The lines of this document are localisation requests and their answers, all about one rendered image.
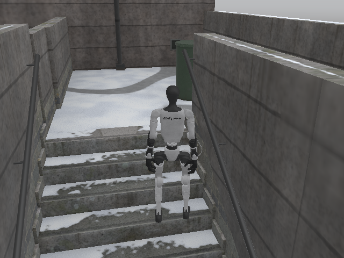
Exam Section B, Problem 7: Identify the robot left forearm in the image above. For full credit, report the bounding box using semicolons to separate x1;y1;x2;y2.
146;131;155;159

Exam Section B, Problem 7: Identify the right robot hand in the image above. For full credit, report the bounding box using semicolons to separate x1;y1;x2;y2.
184;159;197;174

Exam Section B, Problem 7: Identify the left robot hand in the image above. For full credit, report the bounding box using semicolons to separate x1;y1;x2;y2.
146;158;159;173

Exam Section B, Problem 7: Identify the humanoid robot head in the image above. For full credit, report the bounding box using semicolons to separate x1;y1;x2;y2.
163;85;182;112

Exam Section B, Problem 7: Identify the right robot upper arm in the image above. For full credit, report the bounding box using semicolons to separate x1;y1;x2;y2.
184;109;195;140

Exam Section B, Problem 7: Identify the left robot shin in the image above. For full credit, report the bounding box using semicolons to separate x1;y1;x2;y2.
155;178;162;215

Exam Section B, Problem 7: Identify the left robot upper arm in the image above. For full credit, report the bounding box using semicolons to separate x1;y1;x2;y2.
149;109;161;139

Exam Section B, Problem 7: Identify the robot right forearm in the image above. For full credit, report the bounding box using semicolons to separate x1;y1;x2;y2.
189;133;198;160

